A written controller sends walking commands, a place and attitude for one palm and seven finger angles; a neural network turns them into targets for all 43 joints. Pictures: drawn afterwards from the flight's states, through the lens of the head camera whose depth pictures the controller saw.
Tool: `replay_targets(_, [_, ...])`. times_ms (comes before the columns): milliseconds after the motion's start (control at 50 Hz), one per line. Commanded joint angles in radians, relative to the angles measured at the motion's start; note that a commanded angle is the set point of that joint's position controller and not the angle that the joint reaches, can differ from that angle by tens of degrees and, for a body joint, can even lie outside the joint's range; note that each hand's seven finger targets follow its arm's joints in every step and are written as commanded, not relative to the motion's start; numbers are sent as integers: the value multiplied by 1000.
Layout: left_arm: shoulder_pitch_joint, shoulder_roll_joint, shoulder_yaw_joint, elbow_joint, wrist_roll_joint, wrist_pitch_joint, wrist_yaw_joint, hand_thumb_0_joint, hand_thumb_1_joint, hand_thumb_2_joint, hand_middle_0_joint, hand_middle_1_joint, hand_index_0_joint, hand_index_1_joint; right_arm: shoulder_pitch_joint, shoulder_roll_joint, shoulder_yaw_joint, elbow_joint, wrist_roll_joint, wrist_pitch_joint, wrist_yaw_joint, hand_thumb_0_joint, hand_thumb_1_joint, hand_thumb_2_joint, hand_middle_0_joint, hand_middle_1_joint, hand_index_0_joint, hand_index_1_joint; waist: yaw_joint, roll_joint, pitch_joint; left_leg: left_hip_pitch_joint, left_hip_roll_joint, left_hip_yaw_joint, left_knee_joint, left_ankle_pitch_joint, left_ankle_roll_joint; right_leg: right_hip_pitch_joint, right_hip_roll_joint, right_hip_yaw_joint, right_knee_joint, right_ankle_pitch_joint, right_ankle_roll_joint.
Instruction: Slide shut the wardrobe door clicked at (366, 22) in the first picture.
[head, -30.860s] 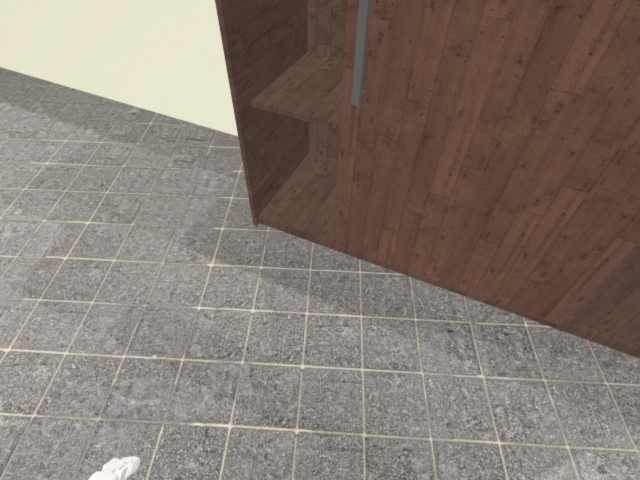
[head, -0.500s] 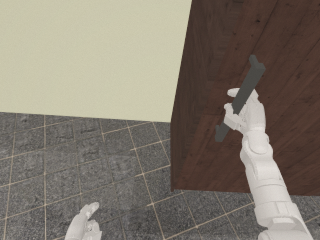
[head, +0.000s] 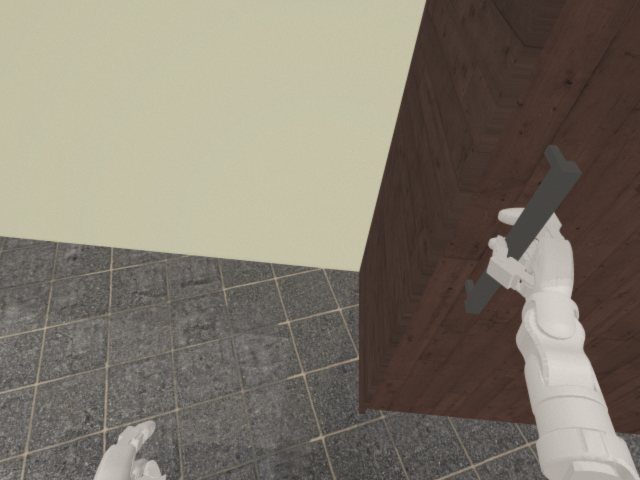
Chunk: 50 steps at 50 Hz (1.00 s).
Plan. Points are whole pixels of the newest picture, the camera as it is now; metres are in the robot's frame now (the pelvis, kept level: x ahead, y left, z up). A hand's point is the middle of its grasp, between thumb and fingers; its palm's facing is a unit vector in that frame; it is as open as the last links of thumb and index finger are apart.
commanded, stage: loosen the grip on the handle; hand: right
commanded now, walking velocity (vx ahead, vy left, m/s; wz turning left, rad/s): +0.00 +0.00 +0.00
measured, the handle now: (506, 241) +0.43 -0.23 +0.09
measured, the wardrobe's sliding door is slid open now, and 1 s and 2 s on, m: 0.00 0.00 0.00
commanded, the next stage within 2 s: slip the hand off the handle in 0.68 s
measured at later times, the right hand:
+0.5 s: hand (506, 262) +0.38 -0.21 +0.10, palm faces +0.24 +0.96 -0.17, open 12.6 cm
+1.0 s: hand (516, 261) +0.38 -0.23 +0.10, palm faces +0.26 +0.95 -0.18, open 14.1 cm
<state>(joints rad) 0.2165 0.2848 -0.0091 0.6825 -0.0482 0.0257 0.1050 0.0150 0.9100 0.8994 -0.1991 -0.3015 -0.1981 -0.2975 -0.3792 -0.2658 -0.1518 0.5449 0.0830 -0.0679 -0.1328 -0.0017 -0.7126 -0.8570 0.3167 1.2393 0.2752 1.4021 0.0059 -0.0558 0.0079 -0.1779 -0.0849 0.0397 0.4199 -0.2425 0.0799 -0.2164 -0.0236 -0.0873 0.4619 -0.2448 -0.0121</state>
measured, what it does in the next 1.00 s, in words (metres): shifts its weight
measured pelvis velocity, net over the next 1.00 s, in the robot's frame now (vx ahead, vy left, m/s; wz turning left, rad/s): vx -0.03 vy -0.04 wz -0.01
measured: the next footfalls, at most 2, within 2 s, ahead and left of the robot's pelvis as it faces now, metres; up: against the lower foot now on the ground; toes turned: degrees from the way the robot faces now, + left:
none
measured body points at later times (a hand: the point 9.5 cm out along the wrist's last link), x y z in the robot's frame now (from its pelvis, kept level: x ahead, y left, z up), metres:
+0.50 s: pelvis -0.05 -0.04 -0.01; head -0.04 -0.04 +0.44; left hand +0.06 +0.22 -0.11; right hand +0.36 -0.26 +0.11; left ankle -0.01 +0.06 -0.74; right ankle +0.00 -0.11 -0.74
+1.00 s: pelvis -0.03 -0.04 -0.01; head -0.02 -0.05 +0.44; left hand +0.09 +0.20 -0.11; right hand +0.36 -0.27 +0.11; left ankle -0.01 +0.06 -0.74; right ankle +0.00 -0.11 -0.74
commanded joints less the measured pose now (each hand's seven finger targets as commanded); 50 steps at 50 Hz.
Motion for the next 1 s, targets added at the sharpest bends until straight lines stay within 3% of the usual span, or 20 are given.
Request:
replay_targets(0, [-60, 81, 22, -141, 8, -40, 6, 0, 900, 900, -200, -300, -200, -300, -325, -142, 34, -251, -27, -82, 23, 0, -900, -900, 450, 1400, 450, 1400, 8, 48, -305, 98, 218, -154, -21, 595, -113, 146, -89, 72, -12, 319, -27])
replay_targets(60, [-56, 82, 22, -142, 13, -38, 5, 0, 900, 900, -200, -300, -200, -300, -309, -138, 40, -251, -29, -83, 22, 0, -900, -900, 450, 1400, 450, 1400, 11, 49, -313, 53, 196, -138, -27, 518, -114, 198, -107, 80, -12, 389, -33])
replay_targets(80, [-2, 106, 114, -183, 10, -68, -38, 0, 900, 900, -200, -300, -200, -300, -951, -816, -489, -419, -143, -99, 18, 0, -900, -900, 450, 1400, 450, 1400, -21, 359, -74, -100, 134, -163, -141, 663, -236, 106, -80, -20, 33, 277, -57])
replay_targets(100, [-110, 110, 62, -130, 53, -131, -48, 0, 900, 900, -200, -300, -200, -300, -696, -244, -93, 161, -124, 49, 104, 0, -779, -842, 450, 1400, 450, 1400, 58, 330, -417, 175, 113, -79, 148, 1037, -88, -33, 48, 1, -20, 502, -54])
replay_targets(120, [-17, 126, 81, -112, 11, -136, -43, 0, 900, 900, -200, -300, -200, -300, -603, -294, -186, 14, -53, 53, 104, 0, -658, -783, 450, 1400, 450, 1400, -13, 237, -486, 167, 135, -39, 152, 947, -64, 56, 25, 21, 4, 567, -25])
replay_targets(140, [1, 93, 73, -121, -2, -134, -48, 0, 900, 900, -200, -300, -200, -300, -440, -113, -89, -44, -46, 53, 127, 0, -538, -725, 450, 1400, 450, 1400, 5, 153, -456, 43, 102, -3, 134, 749, -62, 110, 7, 42, 49, 670, -19])
replay_targets(160, [-22, 123, 79, -125, 5, -143, -53, 0, 900, 900, -200, -300, -200, -300, -474, -208, -176, -184, -6, 13, 120, 0, -417, -667, 450, 1400, 450, 1400, -48, -124, -510, -12, 97, -37, 88, 553, -52, 225, 13, 43, 57, 629, -4])
replay_targets(180, [-41, 106, 73, -120, 17, -149, -58, 0, 900, 900, -200, -300, -200, -300, -431, -272, -222, -178, -14, -8, 96, 0, -296, -608, 450, 1400, 450, 1400, -63, -194, -463, -44, 90, -42, 49, 368, -43, 225, 16, 41, 37, 443, 4])
replay_targets(200, [-52, 89, 56, -131, 19, -152, -62, 0, 900, 900, -200, -300, -200, -300, -463, -203, -136, -210, -21, -29, 69, 0, -175, -550, 450, 1400, 450, 1400, -33, -212, -393, -68, 88, -35, 38, 285, -38, 181, 20, 45, 30, 349, 0])
replay_targets(280, [-18, 109, 51, -135, 12, -152, -75, 0, 900, 900, -200, -300, -200, -300, -529, -144, -9, -137, -90, -28, -4, 0, 308, -317, 450, 1400, 450, 1400, 44, 84, -279, -184, 83, -25, 30, 84, -59, 34, -1, 93, 22, 119, -32])
replay_targets(320, [-22, 112, 50, -141, 11, -159, -68, 0, 900, 900, -200, -300, -200, -300, -566, -154, -13, -105, -93, -32, -28, 0, 550, -200, 423, 1367, 423, 1367, 43, 121, -285, -192, 83, -37, 10, -41, -61, 7, -3, 102, -4, -16, -35])
replay_targets(460, [6, 105, 39, -103, 5, -199, -56, 0, 900, 900, -200, -300, -200, -300, -729, -66, 74, -44, -84, -53, -66, 0, 550, -200, 330, 1250, 330, 1250, 63, 10, -266, -256, 80, -34, 33, -101, -51, 24, -8, 157, -37, -190, -20])
replay_targets(480, [21, 124, 45, -94, 11, -195, -49, 0, 900, 900, -200, -300, -200, -300, -674, -273, -98, -37, -101, -54, -80, 0, 550, -200, 317, 1233, 317, 1233, 20, 33, -291, -207, 83, -39, 29, -97, -47, 12, -12, 160, -45, -177, -21])
replay_targets(500, [3, 115, 34, -114, 13, -192, -47, 0, 900, 900, -200, -300, -200, -300, -681, -225, -36, -72, -106, -53, -76, 0, 550, -200, 303, 1217, 303, 1217, 32, -8, -302, -190, 83, -40, 35, -77, -48, 17, -6, 145, -43, -133, -23])
replay_targets(580, [20, 108, 35, -103, 17, -205, -48, 0, 900, 900, -200, -300, -200, -300, -676, -108, 20, -70, -77, -55, -74, 0, 550, -200, 250, 1150, 250, 1150, 38, 47, -270, -208, 75, -22, 41, -19, -46, 46, -21, 167, -40, -58, -15])
replay_targets(700, [54, 110, 51, -85, 27, -213, -60, 0, 900, 900, -200, -300, -200, -300, -652, -49, 57, -162, -78, -61, -83, 0, 550, -200, 250, 1150, 250, 1150, 37, 29, -336, -236, 68, -3, 74, 91, -47, 166, -42, 197, -6, 174, 25])
replay_targets(740, [56, 112, 56, -87, 30, -210, -64, 0, 900, 900, -200, -300, -200, -300, -606, -59, 43, -194, -87, -56, -98, 0, 550, -200, 250, 1150, 250, 1150, 25, 15, -359, -233, 68, -4, 81, 108, -48, 183, -44, 195, 5, 235, 33])
replay_targets(760, [79, 118, 51, -59, 34, -195, -55, 0, 900, 900, -200, -300, -200, -300, -585, -155, -39, -43, -104, -40, -107, 0, 550, -200, 250, 1150, 250, 1150, 39, 91, -273, -242, 68, -4, 73, 91, -49, 108, -38, 183, 8, 190, 28])
replay_targets(800, [68, 113, 41, -84, 33, -176, -52, 0, 900, 900, -200, -300, -200, -300, -581, -172, -45, -64, -111, -32, -104, 0, 550, -200, 250, 1150, 250, 1150, 27, 108, -277, -195, 71, -8, 67, 78, -48, 54, -19, 156, 3, 153, 14])
replay_targets(980, [34, 100, 25, -135, 21, -134, -27, 0, 900, 900, -200, -300, -200, -300, -534, -257, -115, -104, -71, -20, -40, 0, 550, -200, 250, 1150, 250, 1150, -5, 69, -317, -93, 79, -34, 45, 131, -45, 21, 4, 109, 16, 164, -13])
